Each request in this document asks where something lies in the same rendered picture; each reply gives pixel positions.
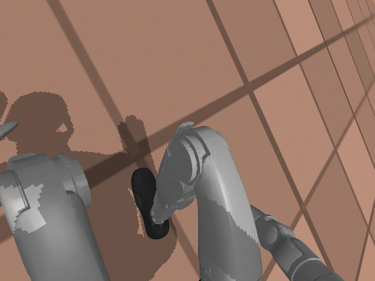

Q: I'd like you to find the right robot arm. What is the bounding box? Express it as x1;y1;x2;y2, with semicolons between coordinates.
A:
255;214;344;281

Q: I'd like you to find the right robot hand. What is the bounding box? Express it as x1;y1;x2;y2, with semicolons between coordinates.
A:
250;205;265;222

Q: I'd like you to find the right robot foot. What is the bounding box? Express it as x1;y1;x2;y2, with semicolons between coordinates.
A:
131;167;169;239

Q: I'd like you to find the left robot hand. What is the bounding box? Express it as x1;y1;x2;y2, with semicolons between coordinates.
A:
0;121;19;139

